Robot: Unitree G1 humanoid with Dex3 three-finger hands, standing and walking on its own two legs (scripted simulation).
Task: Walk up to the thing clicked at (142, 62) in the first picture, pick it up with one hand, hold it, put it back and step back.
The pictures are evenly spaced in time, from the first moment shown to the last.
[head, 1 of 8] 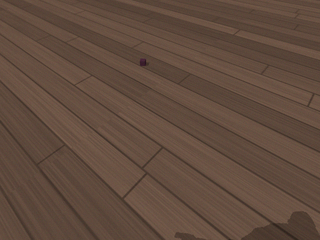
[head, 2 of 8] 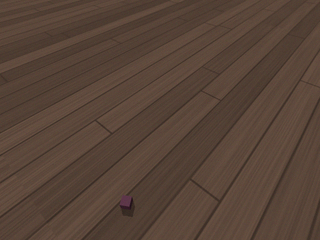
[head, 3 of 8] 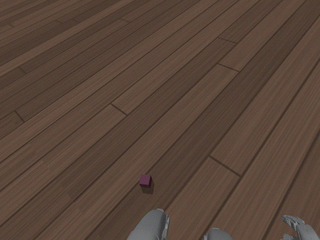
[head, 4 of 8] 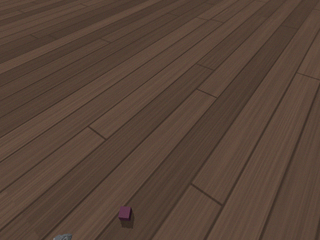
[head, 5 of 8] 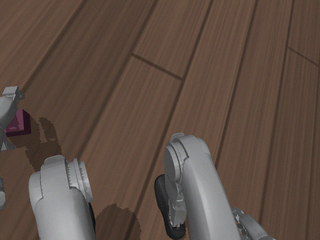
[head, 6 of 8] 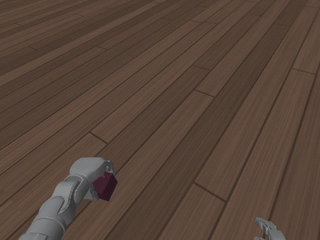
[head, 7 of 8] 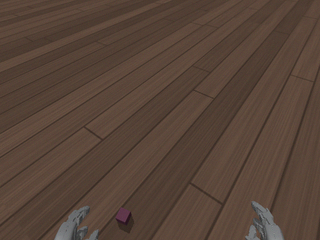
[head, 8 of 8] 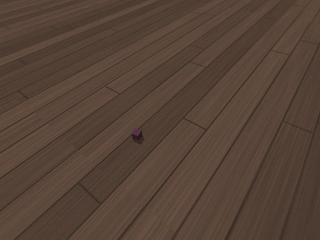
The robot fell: no
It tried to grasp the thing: yes
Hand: left
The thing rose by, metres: 0.68
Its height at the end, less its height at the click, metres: +0.00
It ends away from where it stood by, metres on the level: 0.01
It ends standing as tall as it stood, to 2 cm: yes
